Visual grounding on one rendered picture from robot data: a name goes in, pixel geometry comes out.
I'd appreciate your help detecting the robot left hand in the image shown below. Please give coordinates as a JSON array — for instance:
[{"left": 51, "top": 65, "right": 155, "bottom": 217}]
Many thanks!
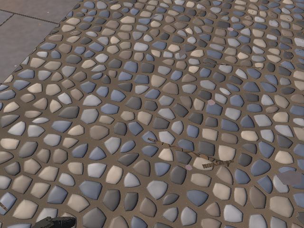
[{"left": 31, "top": 217, "right": 76, "bottom": 228}]

